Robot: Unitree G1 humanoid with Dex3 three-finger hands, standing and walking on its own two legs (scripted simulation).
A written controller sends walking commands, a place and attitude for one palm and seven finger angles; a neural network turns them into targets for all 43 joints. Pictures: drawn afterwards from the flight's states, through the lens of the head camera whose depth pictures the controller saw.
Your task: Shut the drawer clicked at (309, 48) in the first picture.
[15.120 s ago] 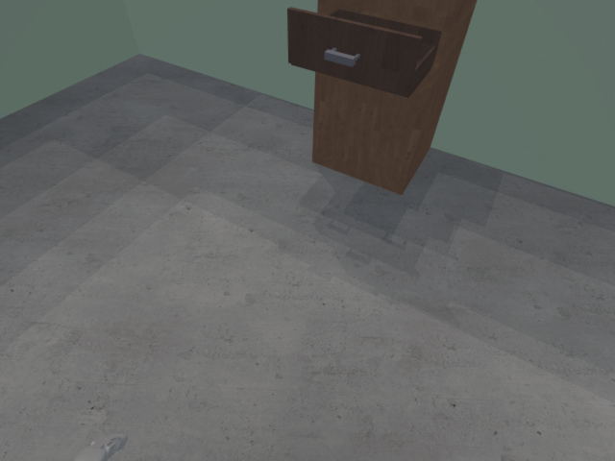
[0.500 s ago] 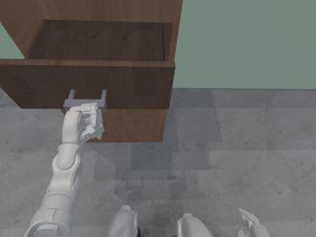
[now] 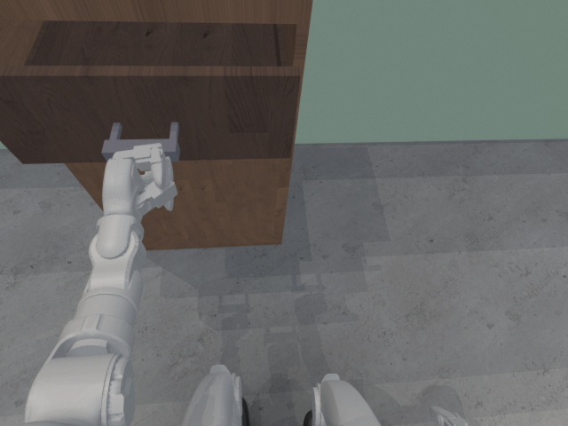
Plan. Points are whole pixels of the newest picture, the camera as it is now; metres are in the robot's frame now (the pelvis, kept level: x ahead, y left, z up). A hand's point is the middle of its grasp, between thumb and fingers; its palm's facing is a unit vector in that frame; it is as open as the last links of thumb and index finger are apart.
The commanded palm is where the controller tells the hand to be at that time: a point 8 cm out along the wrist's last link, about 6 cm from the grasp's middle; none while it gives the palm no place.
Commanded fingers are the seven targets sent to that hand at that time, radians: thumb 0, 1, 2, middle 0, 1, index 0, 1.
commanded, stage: push the drawer shut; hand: left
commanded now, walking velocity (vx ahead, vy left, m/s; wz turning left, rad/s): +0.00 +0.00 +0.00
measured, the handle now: (144, 139) +0.52 +0.20 +0.05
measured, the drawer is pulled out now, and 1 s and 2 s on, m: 0.11 0.00 0.00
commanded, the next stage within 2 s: pull the fist back off the drawer in 1.28 s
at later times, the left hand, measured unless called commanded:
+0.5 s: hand (172, 153) +0.49 +0.16 +0.04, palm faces +0.05 -1.00 -0.03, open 3.3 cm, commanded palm +0.49 +0.20 +0.05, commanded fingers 0.00 0.90 0.90 -1.40 -1.60 -1.40 -1.60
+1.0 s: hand (172, 124) +0.56 +0.16 +0.04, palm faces +0.04 -1.00 -0.03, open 3.0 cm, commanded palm +0.56 +0.19 +0.05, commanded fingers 0.00 0.90 0.90 -1.40 -1.60 -1.40 -1.60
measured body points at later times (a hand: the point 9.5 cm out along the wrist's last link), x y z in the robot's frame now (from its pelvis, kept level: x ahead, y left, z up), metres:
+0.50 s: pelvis +0.00 +0.00 -0.01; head +0.13 +0.01 +0.42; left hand +0.49 +0.21 +0.05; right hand +0.03 -0.27 -0.12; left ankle +0.05 +0.09 -0.65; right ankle +0.01 -0.12 -0.65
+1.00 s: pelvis -0.01 +0.00 -0.02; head +0.17 +0.03 +0.39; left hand +0.55 +0.22 +0.04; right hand -0.03 -0.26 -0.13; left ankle +0.05 +0.09 -0.65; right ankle +0.01 -0.12 -0.65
